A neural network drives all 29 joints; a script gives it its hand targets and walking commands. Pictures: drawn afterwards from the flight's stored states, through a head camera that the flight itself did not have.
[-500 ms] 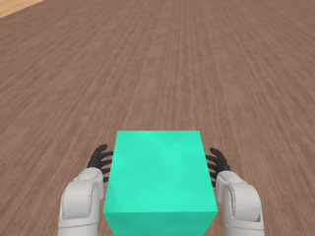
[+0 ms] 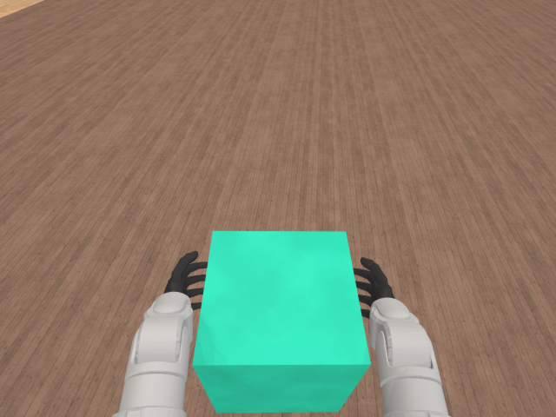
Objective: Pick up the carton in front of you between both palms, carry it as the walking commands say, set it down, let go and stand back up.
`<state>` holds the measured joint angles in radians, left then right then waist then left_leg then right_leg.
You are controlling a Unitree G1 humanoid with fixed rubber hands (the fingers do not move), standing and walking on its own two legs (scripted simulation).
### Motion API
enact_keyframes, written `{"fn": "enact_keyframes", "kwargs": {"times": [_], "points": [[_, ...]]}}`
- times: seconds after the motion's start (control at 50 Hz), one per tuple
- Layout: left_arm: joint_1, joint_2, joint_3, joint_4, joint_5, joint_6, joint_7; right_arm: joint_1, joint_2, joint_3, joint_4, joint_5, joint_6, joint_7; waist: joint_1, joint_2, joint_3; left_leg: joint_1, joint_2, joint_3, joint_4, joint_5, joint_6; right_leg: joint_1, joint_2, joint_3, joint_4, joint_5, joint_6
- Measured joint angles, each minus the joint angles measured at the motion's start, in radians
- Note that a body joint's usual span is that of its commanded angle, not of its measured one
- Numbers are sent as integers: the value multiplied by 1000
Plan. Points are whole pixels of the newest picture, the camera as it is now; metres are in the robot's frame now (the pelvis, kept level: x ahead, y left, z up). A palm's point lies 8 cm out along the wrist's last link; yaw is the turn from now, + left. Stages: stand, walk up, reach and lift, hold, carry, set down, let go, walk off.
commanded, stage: carry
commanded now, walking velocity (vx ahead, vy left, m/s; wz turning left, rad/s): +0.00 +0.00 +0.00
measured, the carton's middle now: (278, 326) +0.29 +0.00 -0.05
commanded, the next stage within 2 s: hold in 0.86 s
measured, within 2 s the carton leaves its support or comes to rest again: neither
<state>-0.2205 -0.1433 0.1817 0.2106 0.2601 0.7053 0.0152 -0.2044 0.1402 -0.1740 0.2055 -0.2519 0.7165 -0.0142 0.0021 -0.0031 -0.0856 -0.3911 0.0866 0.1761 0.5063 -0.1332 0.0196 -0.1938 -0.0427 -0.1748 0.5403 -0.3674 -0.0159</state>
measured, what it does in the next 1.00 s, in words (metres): stands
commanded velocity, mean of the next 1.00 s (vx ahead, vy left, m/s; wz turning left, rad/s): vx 0.00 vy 0.00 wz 0.00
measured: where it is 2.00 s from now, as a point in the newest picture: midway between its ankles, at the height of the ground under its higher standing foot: outside the picture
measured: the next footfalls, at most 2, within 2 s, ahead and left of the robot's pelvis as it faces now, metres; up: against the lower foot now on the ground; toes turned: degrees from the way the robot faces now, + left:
none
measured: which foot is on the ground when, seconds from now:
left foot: down 0.00-1.00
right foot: down 0.00-1.00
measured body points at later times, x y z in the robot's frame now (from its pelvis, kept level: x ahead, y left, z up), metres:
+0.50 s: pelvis +0.00 -0.01 +0.00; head -0.02 -0.01 +0.45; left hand +0.30 +0.14 +0.03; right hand +0.29 -0.16 +0.03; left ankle +0.08 +0.12 -0.73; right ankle -0.05 -0.10 -0.73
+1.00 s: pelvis -0.01 -0.01 +0.01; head -0.02 -0.01 +0.46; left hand +0.30 +0.12 +0.03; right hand +0.27 -0.18 +0.03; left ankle +0.08 +0.14 -0.73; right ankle -0.05 -0.10 -0.73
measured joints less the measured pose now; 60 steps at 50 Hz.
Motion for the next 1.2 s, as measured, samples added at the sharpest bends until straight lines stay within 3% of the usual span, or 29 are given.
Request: {"fn": "enact_keyframes", "kwargs": {"times": [0.08,0.22,0.86,0.94,1.0,1.08,1.2], "points": [[-9,-2,6,-6,-5,-25,2,-9,2,-7,-5,6,-27,-2,0,-1,9,-8,1,-1,1,3,-1,-11,0,0,8,-1,-2],[21,4,-20,-70,-28,12,11,20,-3,19,-69,28,11,-11,1,-2,4,-13,3,-3,9,-1,-5,-17,0,-1,18,-9,-5],[26,4,-20,-69,-27,28,9,24,-4,25,-71,23,31,-12,-1,-1,7,-7,19,-11,8,6,-26,-14,14,-8,27,-15,-24],[54,9,-20,-105,-22,15,15,17,-2,38,-34,17,-17,-1,26,-21,102,122,-41,-160,-78,48,-30,83,37,72,-44,28,-28],[64,10,-24,-95,-21,2,18,21,-3,38,-15,17,-34,0,19,-16,130,188,-52,-241,-121,42,-37,135,61,123,-104,68,-25],[37,6,-26,-53,-13,-7,16,24,-4,16,-8,21,-40,-2,-8,-20,139,228,-56,-253,-138,23,-57,160,70,171,-127,88,-14],[-8,-2,-8,-1,15,-3,5,-2,0,-17,25,13,-35,3,-8,-31,133,257,-70,-239,-143,17,-61,170,67,234,-136,102,9]]}}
